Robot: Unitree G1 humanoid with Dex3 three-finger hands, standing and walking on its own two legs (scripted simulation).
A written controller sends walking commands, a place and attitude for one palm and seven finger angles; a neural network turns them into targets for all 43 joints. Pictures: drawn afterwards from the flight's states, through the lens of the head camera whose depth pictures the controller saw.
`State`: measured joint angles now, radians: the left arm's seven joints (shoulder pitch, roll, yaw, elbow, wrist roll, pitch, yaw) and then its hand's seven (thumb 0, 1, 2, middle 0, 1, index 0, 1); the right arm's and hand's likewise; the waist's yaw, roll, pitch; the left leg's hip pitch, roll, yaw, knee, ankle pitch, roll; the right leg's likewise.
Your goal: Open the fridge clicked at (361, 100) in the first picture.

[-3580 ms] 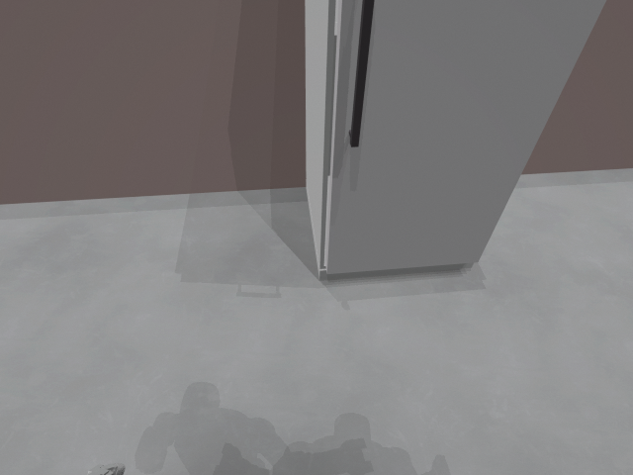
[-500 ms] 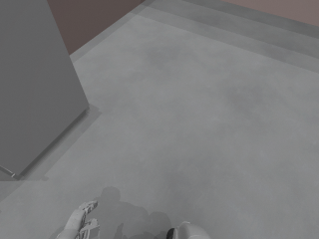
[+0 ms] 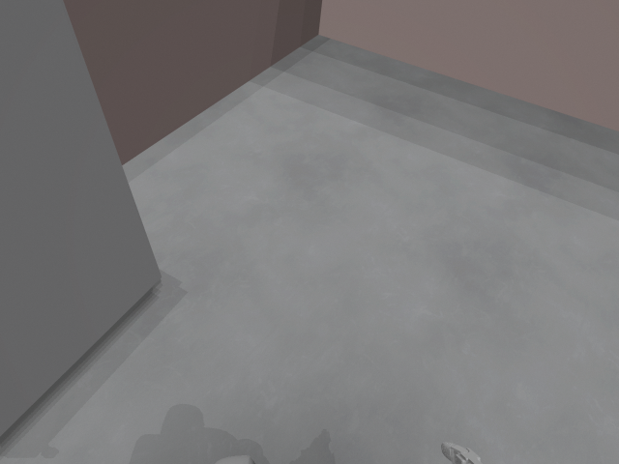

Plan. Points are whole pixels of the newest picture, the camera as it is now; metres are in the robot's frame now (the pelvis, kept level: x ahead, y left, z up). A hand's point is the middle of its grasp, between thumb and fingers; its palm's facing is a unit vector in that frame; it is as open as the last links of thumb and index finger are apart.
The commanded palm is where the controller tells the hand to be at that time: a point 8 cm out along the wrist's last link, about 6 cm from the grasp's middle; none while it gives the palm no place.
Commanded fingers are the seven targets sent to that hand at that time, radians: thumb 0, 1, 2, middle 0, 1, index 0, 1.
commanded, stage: turn to face it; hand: left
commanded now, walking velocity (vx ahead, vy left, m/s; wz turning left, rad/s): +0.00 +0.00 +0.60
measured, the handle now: out of the picture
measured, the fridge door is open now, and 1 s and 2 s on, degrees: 0 0 0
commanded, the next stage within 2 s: take the last steps up to it in 2.00 s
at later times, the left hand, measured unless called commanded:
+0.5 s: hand (185, 424) +0.19 +0.20 -0.14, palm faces +0.16 -0.97 -0.21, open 7.3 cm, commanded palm none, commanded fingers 0.00 0.90 0.90 -0.20 -0.30 -0.20 -0.30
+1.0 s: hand out of the picture -0.03 +0.24 -0.18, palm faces +0.52 -0.81 -0.26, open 7.4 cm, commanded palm none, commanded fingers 0.00 0.90 0.90 -0.20 -0.30 -0.20 -0.30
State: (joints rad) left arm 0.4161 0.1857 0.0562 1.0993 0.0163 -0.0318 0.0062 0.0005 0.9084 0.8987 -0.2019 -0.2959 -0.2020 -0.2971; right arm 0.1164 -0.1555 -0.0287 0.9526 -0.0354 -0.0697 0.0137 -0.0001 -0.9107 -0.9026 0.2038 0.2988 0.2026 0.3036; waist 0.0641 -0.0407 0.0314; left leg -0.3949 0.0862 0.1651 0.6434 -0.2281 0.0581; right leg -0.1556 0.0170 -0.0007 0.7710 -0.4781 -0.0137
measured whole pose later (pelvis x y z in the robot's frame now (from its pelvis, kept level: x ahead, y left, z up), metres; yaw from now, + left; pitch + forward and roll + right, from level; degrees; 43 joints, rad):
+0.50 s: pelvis +0.08 +0.00 +0.01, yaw +9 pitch +0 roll -1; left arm 0.10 0.16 0.06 0.97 0.01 0.03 0.03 0.00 0.91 0.90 -0.20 -0.30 -0.20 -0.30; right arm 0.37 -0.13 -0.05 1.08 -0.02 0.01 -0.01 0.00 -0.91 -0.90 0.21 0.30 0.21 0.30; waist -0.08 0.02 0.03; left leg -0.25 -0.03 0.04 0.50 -0.26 0.06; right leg -0.32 -0.04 -0.06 0.64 -0.33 0.07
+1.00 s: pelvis +0.06 +0.03 +0.00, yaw +29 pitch -1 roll +0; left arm 0.26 0.28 0.09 0.96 0.02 0.07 0.02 0.00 0.90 0.90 -0.20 -0.30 -0.20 -0.30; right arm 0.12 -0.27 -0.08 0.88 -0.02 0.02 0.03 0.00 -0.91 -0.90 0.20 0.30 0.20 0.30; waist 0.03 -0.06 0.09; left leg -0.36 0.03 0.10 0.69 -0.31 0.02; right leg -0.35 -0.19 -0.18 0.90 -0.51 0.08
